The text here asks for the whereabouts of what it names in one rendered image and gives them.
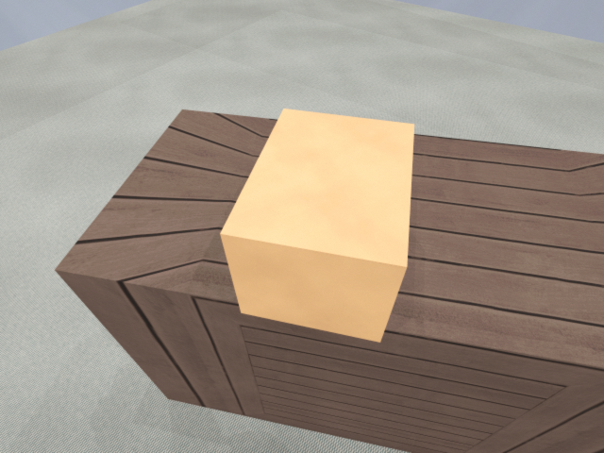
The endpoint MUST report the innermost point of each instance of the carton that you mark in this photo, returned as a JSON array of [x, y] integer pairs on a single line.
[[319, 235]]

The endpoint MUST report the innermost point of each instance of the pedestal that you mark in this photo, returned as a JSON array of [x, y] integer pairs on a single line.
[[495, 343]]

